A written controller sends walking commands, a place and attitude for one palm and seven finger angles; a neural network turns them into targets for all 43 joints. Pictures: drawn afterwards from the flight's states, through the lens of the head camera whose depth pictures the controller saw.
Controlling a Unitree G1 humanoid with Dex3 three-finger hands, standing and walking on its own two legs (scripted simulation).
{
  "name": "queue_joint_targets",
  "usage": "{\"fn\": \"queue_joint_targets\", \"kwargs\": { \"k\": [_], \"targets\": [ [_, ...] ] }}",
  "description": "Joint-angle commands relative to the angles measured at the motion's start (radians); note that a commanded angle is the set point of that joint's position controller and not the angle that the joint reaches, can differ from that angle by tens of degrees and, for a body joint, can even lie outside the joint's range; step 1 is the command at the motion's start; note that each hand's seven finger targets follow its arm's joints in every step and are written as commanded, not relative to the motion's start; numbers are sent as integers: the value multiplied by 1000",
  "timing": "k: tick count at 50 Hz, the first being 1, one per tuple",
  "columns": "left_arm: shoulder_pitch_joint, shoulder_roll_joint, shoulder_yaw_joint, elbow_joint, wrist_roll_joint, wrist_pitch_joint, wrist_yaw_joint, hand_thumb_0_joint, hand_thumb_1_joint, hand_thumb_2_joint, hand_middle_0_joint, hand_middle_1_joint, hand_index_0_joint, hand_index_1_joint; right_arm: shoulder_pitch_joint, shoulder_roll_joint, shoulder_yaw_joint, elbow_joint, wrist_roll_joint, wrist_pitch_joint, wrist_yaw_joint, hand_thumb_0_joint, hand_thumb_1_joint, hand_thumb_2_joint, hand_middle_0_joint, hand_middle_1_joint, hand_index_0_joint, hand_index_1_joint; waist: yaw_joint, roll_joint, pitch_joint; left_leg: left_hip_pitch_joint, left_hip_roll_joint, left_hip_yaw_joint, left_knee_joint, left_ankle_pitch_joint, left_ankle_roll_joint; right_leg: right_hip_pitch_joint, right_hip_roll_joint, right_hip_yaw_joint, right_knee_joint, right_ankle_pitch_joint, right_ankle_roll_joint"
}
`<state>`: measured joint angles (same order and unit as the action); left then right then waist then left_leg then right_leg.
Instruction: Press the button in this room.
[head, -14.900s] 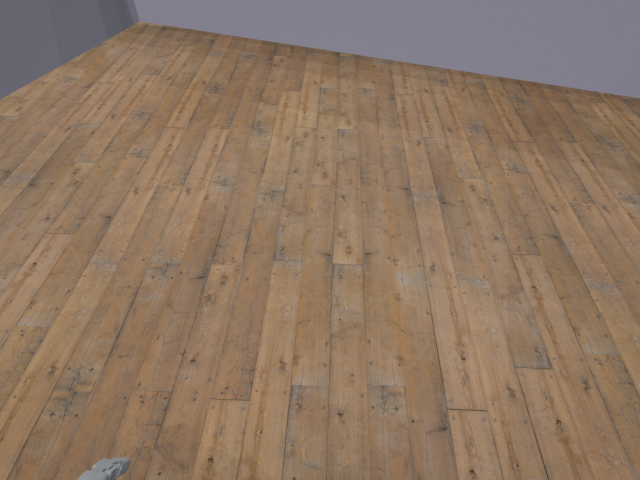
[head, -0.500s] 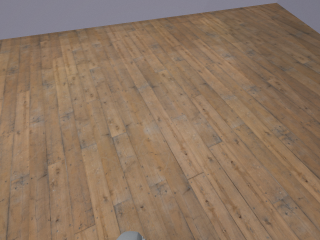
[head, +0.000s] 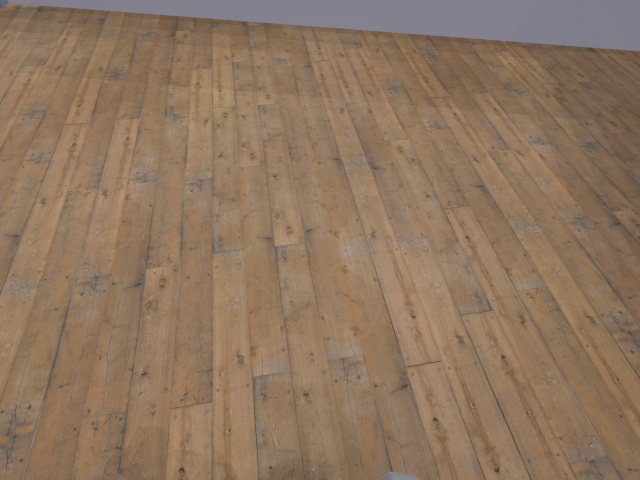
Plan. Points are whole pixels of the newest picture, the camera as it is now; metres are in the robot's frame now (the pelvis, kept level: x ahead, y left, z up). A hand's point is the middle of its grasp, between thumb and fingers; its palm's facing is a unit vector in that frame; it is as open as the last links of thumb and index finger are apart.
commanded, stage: turn or walk to find it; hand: left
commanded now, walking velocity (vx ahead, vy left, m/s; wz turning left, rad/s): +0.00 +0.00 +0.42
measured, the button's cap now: out of the picture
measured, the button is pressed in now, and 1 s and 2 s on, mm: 0 0 0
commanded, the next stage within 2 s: stand and wait in 1.04 s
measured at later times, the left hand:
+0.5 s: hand out of the picture -0.01 +0.16 -0.15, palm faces +0.26 -0.93 -0.26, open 7.3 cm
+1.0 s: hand out of the picture -0.05 +0.20 -0.16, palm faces +0.44 -0.86 -0.24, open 7.4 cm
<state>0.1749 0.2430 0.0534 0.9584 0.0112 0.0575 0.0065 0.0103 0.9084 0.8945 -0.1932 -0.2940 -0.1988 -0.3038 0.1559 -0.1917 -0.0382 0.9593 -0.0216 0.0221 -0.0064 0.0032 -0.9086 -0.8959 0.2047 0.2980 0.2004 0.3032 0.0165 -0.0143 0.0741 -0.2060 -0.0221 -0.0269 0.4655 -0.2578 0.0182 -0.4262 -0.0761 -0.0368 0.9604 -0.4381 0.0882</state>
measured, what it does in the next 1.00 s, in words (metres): steps on the spot, turning left: right foot, then left foot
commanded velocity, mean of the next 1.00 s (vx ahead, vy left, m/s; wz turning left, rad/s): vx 0.00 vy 0.00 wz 0.42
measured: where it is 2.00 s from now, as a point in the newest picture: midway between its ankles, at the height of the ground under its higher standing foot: outside the picture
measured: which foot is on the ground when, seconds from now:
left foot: down 0.00-0.14, up 0.16-0.62, down 0.64-1.00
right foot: up 0.00-0.12, down 0.14-0.64, up 0.66-1.00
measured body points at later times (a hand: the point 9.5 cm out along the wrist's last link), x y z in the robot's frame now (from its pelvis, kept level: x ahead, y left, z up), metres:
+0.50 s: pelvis -0.01 -0.04 +0.00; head +0.03 -0.06 +0.45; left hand -0.02 +0.20 -0.13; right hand +0.09 -0.29 -0.16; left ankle -0.08 +0.11 -0.67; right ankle +0.01 -0.13 -0.74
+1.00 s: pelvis -0.04 -0.02 +0.00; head -0.02 -0.01 +0.45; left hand -0.07 +0.25 -0.14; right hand +0.14 -0.21 -0.15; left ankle -0.07 +0.09 -0.74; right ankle +0.02 -0.15 -0.70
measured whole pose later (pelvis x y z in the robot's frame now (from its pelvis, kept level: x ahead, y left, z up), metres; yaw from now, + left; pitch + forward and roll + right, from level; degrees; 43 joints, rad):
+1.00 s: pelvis -0.04 -0.02 +0.00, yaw +25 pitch -1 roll +0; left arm 0.16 0.23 0.05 0.94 0.01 0.05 0.01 0.01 0.91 0.89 -0.19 -0.29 -0.20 -0.30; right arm 0.17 -0.19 -0.05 0.96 -0.02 0.03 0.00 0.00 -0.91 -0.90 0.21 0.30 0.20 0.30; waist 0.00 0.00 0.07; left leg -0.23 -0.02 -0.03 0.48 -0.23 0.02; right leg -0.37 -0.07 -0.04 0.83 -0.44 0.08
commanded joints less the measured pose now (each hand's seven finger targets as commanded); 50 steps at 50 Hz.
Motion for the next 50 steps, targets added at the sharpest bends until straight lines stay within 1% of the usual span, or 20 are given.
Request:
{"fn": "queue_joint_targets", "kwargs": {
  "k": [1,3,5,6,7,8,10,11,13,18,26,29,30,31,32,33,34,38,45,50],
  "targets": [
    [-29,56,10,-93,-5,-32,10,0,900,900,-200,-300,-200,-300,52,-212,-63,-49,-4,-7,-10,0,-900,-900,200,300,200,300,-43,184,-104,103,249,-247,-70,555,154,0,18,-1,-160,-25,-6],
    [12,58,11,-86,-8,-39,12,0,900,900,-200,-300,-200,-300,32,-215,-67,-57,-4,-3,-8,0,-900,-900,200,300,200,300,-26,194,-118,62,226,-262,-39,548,137,91,40,-18,-288,31,-13],
    [92,78,16,-66,-5,-55,14,0,900,900,-200,-300,-200,-300,18,-199,-68,-63,5,-2,-5,0,-900,-900,200,300,200,300,14,124,-143,-32,177,-247,41,419,82,272,33,-22,-535,241,-21],
    [122,129,25,-59,5,-67,20,0,900,900,-200,-300,-200,-300,33,-154,-64,-67,13,-6,1,0,-900,-900,200,300,200,300,24,-6,-158,-171,104,-177,138,201,23,421,-90,80,-613,323,-50],
    [141,212,42,-61,17,-72,27,0,900,900,-200,-300,-200,-300,37,-90,-51,-97,15,-7,7,0,-900,-900,200,300,200,300,32,-270,-142,-354,-42,-27,344,-232,-43,486,-337,327,-641,472,-159],
    [131,212,47,-73,4,-73,28,0,900,900,-200,-300,-200,-300,34,-138,-63,-88,4,13,-1,0,-900,-900,200,300,200,300,40,-292,-127,-323,-11,-77,526,-349,-42,333,-409,365,-685,438,-229],
    [30,154,38,-99,4,-64,31,0,900,900,-200,-300,-200,-300,25,-141,-70,-63,2,26,9,0,-900,-900,200,300,200,300,-6,-133,-26,-341,24,-83,717,-243,-39,210,-333,273,-695,315,-239],
    [-15,127,28,-109,5,-67,29,0,900,900,-200,-300,-200,-300,51,-127,-67,-40,0,29,16,0,-900,-900,200,300,200,300,-30,-93,-18,-335,37,-64,751,-176,-49,209,-280,165,-671,342,-216],
    [-7,102,20,-112,6,-76,27,0,900,900,-200,-300,-200,-300,87,-114,-61,-23,-1,31,22,0,-900,-900,200,300,200,300,-32,-140,-49,-335,39,-37,761,-112,-70,253,-231,67,-648,438,-189],
    [74,121,25,-76,10,-75,28,0,900,900,-200,-300,-200,-300,39,-108,-53,-24,1,36,21,0,-900,-900,200,300,200,300,2,-143,-53,-325,59,3,662,-134,-94,310,-259,24,-637,513,-207],
    [130,170,42,-32,21,-63,26,0,900,900,-200,-300,-200,-300,-40,-86,-27,-46,14,15,19,0,-900,-900,200,300,200,300,41,-192,-97,-214,59,87,320,-222,-74,376,-297,-9,-564,641,-236],
    [114,178,44,-21,14,-56,23,0,900,900,-200,-300,-200,-300,11,-94,-26,-37,14,4,15,0,-900,-900,200,300,200,300,5,-174,-123,-70,45,131,105,-79,-59,325,-281,-60,-484,610,-185],
    [99,167,44,-17,8,-51,21,0,900,900,-200,-300,-200,-300,43,-112,-30,-29,13,-2,17,0,-900,-900,200,300,200,300,-19,-121,-129,36,62,118,-26,34,-47,255,-262,-93,-416,531,-144],
    [108,130,41,-38,1,-44,18,0,900,900,-200,-300,-200,-300,83,-182,-46,-28,7,-14,17,0,-900,-900,200,300,200,300,-43,57,-158,173,184,-46,-112,197,3,107,-187,-145,-257,343,-82],
    [92,65,22,-75,-2,-38,12,0,900,900,-200,-300,-200,-300,113,-275,-66,-31,2,-13,12,0,-900,-900,200,300,200,300,-57,327,-125,233,409,-311,-141,514,121,-122,-64,-160,-69,-165,-15],
    [14,77,12,-91,7,-24,19,0,900,900,-200,-300,-200,-300,151,-287,-69,-9,2,-7,1,0,-900,-900,200,300,200,300,-93,260,-115,153,444,-325,-153,507,180,-111,-54,-63,55,-214,-19],
    [-13,66,17,-85,6,-18,21,0,900,900,-200,-300,-200,-300,123,-270,-67,-7,1,-8,-9,0,-900,-900,200,300,200,300,-76,288,-102,135,397,-298,-146,487,173,-142,-53,-15,112,-171,-19],
    [43,80,22,-37,5,-23,4,0,900,900,-200,-300,-200,-300,-3,-201,-44,-48,5,-17,-12,0,-900,-900,200,300,200,300,-17,151,-76,83,270,-141,-137,444,136,-102,-41,-1,147,17,-7],
    [-14,64,15,-75,2,-24,9,0,900,900,-200,-300,-200,-300,48,-206,-59,-43,1,-12,-7,0,-900,-900,200,300,200,300,-44,146,-72,86,266,-214,-132,396,158,-62,-11,2,-27,-7,1],
    [16,57,13,-83,-5,-36,12,0,900,900,-200,-300,-200,-300,31,-208,-69,-55,-3,-2,-3,0,-900,-900,200,300,200,300,-30,189,-94,11,232,-268,-80,423,142,101,38,-20,-271,29,-16]
  ]
}}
